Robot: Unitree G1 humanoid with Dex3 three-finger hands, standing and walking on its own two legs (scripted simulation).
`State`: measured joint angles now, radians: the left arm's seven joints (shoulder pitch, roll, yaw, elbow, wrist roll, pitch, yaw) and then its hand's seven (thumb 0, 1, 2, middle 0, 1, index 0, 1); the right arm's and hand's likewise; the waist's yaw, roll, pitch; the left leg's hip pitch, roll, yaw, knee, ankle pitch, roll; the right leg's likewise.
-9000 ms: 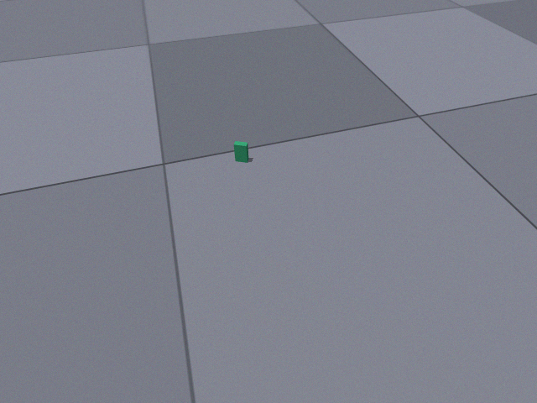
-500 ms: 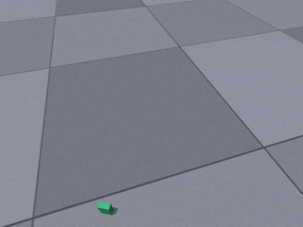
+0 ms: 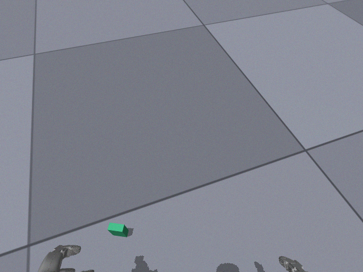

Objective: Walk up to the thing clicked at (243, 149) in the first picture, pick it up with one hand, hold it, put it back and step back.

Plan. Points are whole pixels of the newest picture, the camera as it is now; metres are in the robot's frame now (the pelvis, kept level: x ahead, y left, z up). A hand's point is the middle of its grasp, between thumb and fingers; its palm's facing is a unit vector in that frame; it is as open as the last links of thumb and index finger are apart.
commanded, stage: rise first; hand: left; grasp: from above
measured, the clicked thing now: (118, 230) +0.38 +0.29 -0.70
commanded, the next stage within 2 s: none
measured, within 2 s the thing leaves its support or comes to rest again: neither
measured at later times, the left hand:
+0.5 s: hand out of the picture +0.11 +0.27 -0.22, palm faces -0.17 -0.87 -0.46, open 13.8 cm
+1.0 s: hand (86, 258) +0.23 +0.33 -0.41, palm faces -0.47 -0.48 -0.74, open 13.6 cm
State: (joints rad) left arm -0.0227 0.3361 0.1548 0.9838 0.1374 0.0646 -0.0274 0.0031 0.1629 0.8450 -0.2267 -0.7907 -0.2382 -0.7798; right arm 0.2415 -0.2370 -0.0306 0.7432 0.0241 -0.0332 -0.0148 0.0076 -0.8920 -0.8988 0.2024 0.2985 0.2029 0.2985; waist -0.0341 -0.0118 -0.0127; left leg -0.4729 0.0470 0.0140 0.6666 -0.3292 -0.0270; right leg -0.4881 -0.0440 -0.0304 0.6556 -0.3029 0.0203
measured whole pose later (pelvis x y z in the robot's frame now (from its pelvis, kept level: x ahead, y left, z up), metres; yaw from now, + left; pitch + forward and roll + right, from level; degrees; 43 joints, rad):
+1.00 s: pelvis -0.07 +0.01 -0.28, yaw -1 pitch +33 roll -3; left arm -0.27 0.59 0.24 0.77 0.70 -0.24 -0.04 0.00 -0.47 0.93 -0.17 -1.01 -0.17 -1.01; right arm 0.07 -0.30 -0.07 0.67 -0.02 -0.13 0.04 0.01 -0.94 -0.92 0.20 0.30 0.20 0.30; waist -0.02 0.00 -0.14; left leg -1.86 0.03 -0.07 1.97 -0.70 -0.03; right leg -1.85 -0.06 -0.01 1.93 -0.66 0.03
